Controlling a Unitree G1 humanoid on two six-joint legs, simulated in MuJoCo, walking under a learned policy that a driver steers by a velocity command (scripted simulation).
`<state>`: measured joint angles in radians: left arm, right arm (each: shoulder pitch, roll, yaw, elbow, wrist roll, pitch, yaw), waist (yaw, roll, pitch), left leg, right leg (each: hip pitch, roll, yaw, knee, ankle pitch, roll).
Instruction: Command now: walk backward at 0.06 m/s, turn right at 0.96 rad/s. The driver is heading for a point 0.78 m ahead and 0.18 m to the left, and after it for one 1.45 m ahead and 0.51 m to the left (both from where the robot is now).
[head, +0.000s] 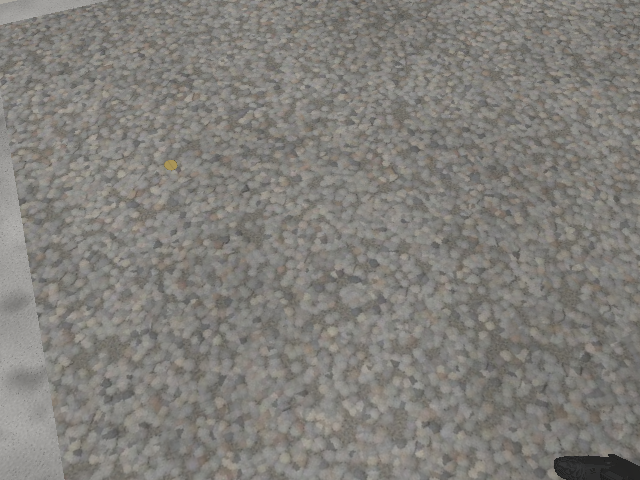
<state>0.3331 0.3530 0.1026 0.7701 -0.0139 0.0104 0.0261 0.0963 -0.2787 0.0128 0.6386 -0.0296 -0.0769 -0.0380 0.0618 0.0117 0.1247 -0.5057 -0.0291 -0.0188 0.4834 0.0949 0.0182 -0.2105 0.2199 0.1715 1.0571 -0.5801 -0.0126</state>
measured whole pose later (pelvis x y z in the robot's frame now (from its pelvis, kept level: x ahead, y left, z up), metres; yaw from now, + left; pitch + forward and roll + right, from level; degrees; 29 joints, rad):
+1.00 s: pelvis +0.47 +0.09 +0.02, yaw +17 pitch +1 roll +2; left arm 0.18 0.25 -0.02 0.66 0.07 -0.08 -0.01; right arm 0.39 -0.32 -0.07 0.81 -0.01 -0.03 0.01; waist -0.01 0.00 0.01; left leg -0.19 -0.20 -0.04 0.46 -0.28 0.17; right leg -0.64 -0.15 0.09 1.23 -0.32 0.03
